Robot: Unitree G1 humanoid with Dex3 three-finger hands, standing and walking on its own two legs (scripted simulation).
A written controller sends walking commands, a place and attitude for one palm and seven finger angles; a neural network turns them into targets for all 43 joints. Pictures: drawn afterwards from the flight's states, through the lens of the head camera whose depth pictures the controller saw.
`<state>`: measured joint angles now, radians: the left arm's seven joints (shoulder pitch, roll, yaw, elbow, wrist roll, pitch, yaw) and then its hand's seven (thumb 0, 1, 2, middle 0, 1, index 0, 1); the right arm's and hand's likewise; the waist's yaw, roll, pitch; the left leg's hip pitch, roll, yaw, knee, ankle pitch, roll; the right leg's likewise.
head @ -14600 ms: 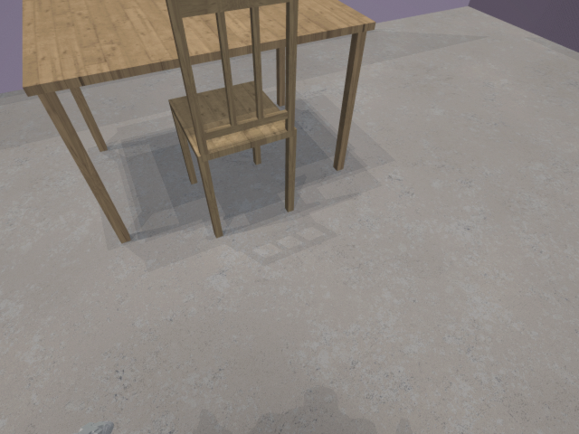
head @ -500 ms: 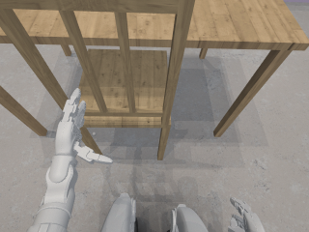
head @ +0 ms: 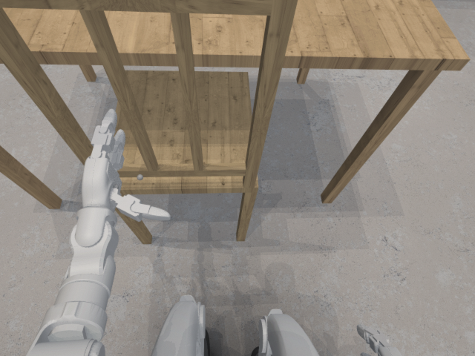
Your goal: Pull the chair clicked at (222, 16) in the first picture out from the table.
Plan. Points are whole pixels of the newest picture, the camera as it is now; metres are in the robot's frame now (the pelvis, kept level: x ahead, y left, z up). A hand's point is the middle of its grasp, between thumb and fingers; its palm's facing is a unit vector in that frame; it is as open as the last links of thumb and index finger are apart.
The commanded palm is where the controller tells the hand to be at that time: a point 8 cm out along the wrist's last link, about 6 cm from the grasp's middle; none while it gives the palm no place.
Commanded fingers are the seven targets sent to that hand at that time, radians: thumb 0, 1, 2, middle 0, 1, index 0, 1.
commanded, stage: push the fingers through the gap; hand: left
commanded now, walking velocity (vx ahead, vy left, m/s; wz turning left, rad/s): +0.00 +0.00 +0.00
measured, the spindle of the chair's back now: (131, 112) +0.50 +0.19 +0.07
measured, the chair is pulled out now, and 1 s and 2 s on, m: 0.00 0.00 0.00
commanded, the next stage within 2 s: hook a spindle and tug to test in 0.96 s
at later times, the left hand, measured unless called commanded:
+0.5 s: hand (147, 148) +0.46 +0.17 +0.03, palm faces +0.07 -1.00 -0.03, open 16.9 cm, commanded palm +0.43 +0.21 +0.03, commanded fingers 0.00 -0.50 0.30 -0.06 -0.08 -0.06 -0.08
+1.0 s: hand (150, 145) +0.47 +0.16 +0.02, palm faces +0.06 -1.00 -0.03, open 16.9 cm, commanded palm +0.44 +0.20 +0.03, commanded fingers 0.00 -0.50 0.30 -0.06 -0.08 -0.06 -0.08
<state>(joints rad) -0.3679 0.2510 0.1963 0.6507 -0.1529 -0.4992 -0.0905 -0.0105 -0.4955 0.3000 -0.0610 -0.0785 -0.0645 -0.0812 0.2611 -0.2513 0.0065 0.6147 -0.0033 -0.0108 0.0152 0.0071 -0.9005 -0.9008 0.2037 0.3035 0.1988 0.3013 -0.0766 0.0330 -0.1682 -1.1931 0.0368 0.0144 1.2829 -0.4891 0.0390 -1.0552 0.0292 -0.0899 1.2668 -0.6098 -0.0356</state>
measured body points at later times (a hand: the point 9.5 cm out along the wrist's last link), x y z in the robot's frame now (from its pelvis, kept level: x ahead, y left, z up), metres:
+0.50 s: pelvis +0.00 +0.00 -0.01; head +0.13 +0.02 +0.42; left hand +0.45 +0.22 +0.03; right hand +0.06 -0.26 -0.13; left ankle +0.06 +0.10 -0.62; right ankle +0.00 -0.11 -0.62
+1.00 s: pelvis +0.00 +0.00 +0.00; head +0.14 +0.02 +0.42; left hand +0.46 +0.22 +0.03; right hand +0.06 -0.26 -0.12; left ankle +0.06 +0.10 -0.62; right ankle +0.00 -0.11 -0.62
